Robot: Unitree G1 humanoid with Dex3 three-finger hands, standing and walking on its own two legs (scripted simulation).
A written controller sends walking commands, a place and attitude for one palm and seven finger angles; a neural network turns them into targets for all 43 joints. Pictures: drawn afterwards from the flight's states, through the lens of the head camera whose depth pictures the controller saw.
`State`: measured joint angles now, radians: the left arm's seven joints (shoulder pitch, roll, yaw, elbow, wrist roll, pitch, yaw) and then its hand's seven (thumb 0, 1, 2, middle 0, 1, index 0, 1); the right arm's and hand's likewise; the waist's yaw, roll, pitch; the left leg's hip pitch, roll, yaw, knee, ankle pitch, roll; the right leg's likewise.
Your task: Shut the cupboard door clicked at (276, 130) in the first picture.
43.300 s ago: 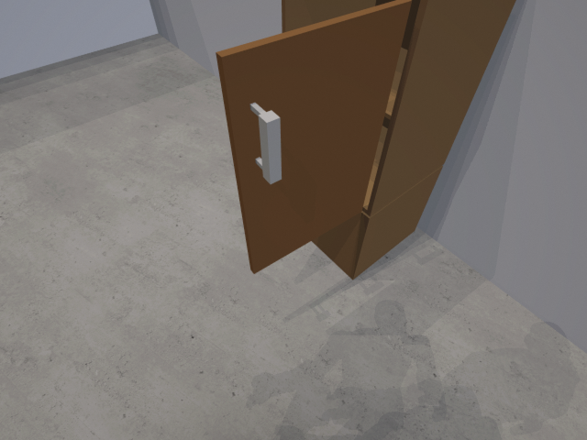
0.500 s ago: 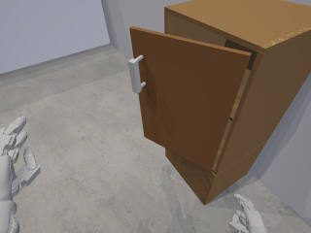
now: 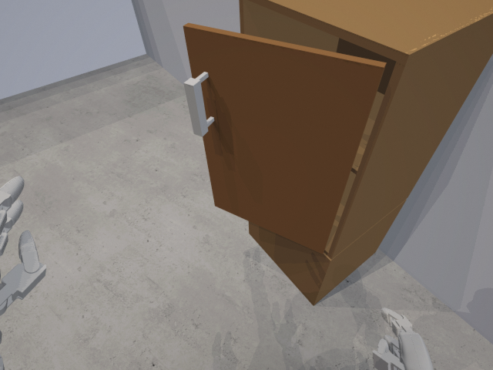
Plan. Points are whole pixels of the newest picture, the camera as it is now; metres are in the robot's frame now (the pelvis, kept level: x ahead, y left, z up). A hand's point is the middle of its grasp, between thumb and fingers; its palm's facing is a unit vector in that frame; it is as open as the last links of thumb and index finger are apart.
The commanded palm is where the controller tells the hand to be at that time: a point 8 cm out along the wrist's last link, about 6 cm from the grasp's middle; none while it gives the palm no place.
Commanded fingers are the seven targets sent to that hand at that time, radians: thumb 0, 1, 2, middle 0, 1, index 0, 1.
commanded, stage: step back with the hand held close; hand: left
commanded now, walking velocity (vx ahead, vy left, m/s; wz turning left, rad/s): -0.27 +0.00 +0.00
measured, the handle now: (202, 104) +0.64 +0.15 +0.09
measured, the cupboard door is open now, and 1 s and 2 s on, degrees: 24 24 24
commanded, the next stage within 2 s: stop stepping back and stand still in 0.78 s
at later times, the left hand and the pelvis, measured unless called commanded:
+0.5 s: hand out of the picture +0.09 +0.27 +0.16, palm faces +0.53 -0.73 -0.43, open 7.4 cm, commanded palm +0.02 +0.30 +0.18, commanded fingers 0.00 0.90 0.90 -0.20 -0.30 -0.20 -0.30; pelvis -0.10 -0.01 -0.02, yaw +5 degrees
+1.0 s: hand out of the picture -0.04 +0.26 +0.17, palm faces +0.55 -0.72 -0.43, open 7.4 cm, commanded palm -0.09 +0.28 +0.18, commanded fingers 0.00 0.90 0.90 -0.20 -0.30 -0.20 -0.30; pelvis -0.22 -0.03 -0.02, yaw +2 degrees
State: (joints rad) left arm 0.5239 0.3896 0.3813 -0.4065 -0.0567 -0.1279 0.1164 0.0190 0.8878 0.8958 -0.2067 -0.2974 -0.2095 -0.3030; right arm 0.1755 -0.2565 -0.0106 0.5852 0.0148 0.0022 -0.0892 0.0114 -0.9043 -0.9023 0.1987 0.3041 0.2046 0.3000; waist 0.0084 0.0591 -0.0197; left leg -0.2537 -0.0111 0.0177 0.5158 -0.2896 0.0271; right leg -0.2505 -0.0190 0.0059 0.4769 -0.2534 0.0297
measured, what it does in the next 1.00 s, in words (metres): walks backwards: right foot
